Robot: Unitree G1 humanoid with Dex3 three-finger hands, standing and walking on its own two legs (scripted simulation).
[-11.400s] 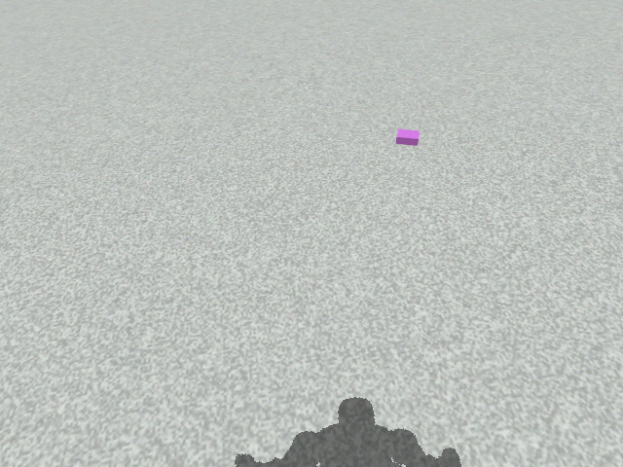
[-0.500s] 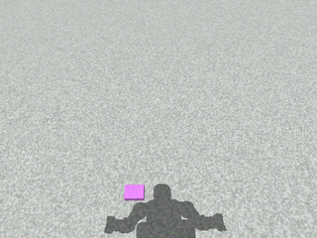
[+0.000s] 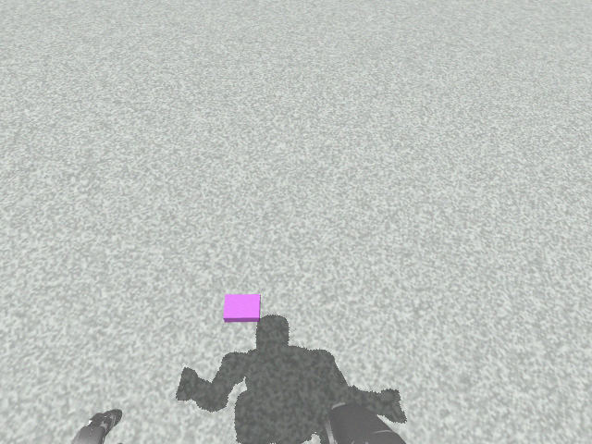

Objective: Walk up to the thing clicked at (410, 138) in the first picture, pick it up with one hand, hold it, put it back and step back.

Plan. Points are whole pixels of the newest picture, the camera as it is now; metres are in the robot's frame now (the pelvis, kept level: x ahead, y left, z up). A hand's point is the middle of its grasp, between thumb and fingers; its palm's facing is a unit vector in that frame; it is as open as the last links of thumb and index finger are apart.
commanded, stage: walk up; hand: left
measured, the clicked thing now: (242, 308) +0.57 +0.16 -0.74
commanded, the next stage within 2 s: stand in 1.46 s
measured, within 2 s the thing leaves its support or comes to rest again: neither
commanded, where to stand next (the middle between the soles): +0.18 -0.09 m, yaw +1 degrees
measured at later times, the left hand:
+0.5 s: hand out of the picture +0.01 +0.22 -0.14, palm faces -0.02 -0.92 -0.40, open 7.4 cm
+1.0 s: hand out of the picture -0.18 +0.20 -0.15, palm faces +0.01 -0.92 -0.39, open 7.4 cm
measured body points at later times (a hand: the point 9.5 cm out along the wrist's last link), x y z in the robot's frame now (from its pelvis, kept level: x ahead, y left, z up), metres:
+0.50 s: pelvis -0.13 -0.04 -0.01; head -0.06 -0.04 +0.44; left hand +0.01 +0.27 -0.11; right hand -0.02 -0.36 -0.12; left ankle -0.16 +0.08 -0.70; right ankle -0.08 -0.15 -0.73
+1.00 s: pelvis -0.21 -0.07 +0.00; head -0.20 -0.08 +0.45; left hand -0.18 +0.24 -0.12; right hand -0.12 -0.39 -0.13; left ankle -0.20 +0.07 -0.71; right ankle -0.23 -0.19 -0.73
